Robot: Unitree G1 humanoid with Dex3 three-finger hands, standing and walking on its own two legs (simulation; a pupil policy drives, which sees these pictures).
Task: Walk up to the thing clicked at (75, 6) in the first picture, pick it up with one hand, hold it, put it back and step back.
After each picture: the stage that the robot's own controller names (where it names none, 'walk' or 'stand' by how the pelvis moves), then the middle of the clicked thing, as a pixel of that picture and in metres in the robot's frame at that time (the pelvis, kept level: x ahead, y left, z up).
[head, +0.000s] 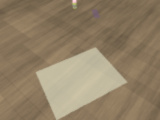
stand; (74, 4) +2.34 +0.24 -0.72
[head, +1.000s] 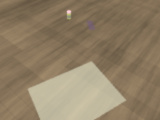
walk; (69, 14) +2.19 +0.25 -0.72
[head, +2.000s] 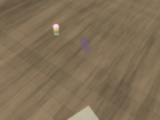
walk; (56, 29) +1.52 +0.30 -0.72
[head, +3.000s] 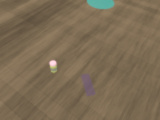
walk; (53, 66) +1.01 +0.30 -0.72
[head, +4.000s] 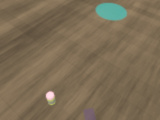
walk; (50, 98) +0.63 +0.29 -0.71
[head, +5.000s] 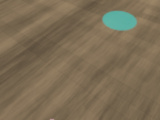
walk; out of the picture +0.43 +0.29 -0.70
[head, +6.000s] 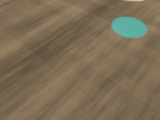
stand; out of the picture +0.35 +0.24 -0.71
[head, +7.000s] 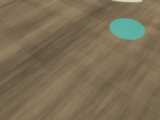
stand; out of the picture +0.32 +0.24 -0.72
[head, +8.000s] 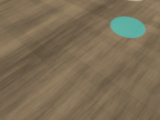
stand; out of the picture +0.35 +0.24 -0.73
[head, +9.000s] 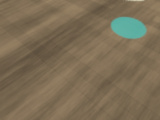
stand; out of the picture +0.33 +0.24 -0.73
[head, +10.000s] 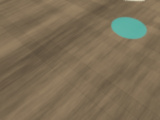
go down; out of the picture +0.33 +0.24 -0.73
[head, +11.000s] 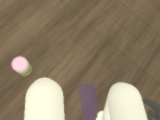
go down; (22, 66) +0.40 +0.29 -0.34
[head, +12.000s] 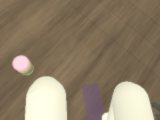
go down; (23, 66) +0.39 +0.30 -0.31
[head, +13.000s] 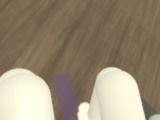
close in; out of the picture +0.36 +0.33 -0.22
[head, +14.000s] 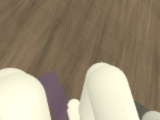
close; out of the picture +0.37 +0.33 -0.21
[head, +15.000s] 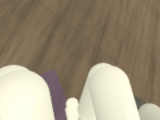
lift; out of the picture +0.34 +0.33 -0.22
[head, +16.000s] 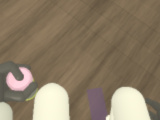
lift; (23, 85) +0.30 +0.24 -0.06
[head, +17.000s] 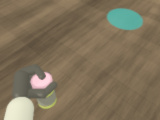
hold; (44, 90) +0.32 +0.17 +0.01
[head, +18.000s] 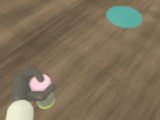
hold; (43, 92) +0.32 +0.17 -0.01
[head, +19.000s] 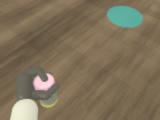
crouch; (46, 90) +0.33 +0.16 -0.01
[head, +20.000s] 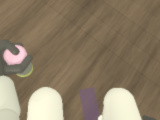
crouch; (19, 62) +0.40 +0.24 -0.11
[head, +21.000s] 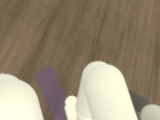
lower; out of the picture +0.38 +0.34 -0.22
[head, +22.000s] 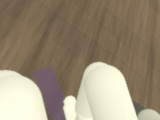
lower; out of the picture +0.38 +0.34 -0.22
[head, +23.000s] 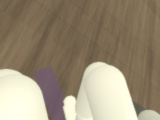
lower; out of the picture +0.37 +0.34 -0.22
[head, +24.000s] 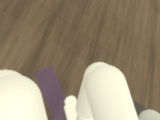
lower; out of the picture +0.37 +0.34 -0.22
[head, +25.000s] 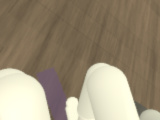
loosen; out of the picture +0.36 +0.32 -0.22
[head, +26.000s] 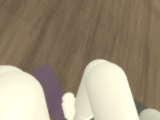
withdraw; out of the picture +0.36 +0.31 -0.22
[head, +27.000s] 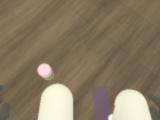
walk; (46, 72) +0.41 +0.25 -0.40
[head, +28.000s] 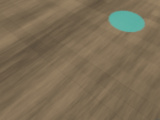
stand; out of the picture +0.34 +0.21 -0.66
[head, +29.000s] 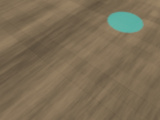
stand; out of the picture +0.35 +0.23 -0.67
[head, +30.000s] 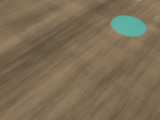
stand; out of the picture +0.35 +0.21 -0.70
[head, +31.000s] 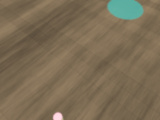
walk; (58, 119) +0.39 +0.23 -0.70
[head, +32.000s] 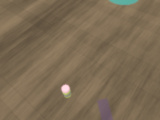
walk; (66, 91) +0.61 +0.24 -0.69
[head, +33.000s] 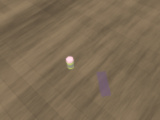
stand; (70, 62) +0.92 +0.21 -0.70
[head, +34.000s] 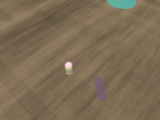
stand; (68, 68) +0.97 +0.22 -0.72
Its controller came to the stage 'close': yes
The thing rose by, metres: 0.70
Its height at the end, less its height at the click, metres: +0.00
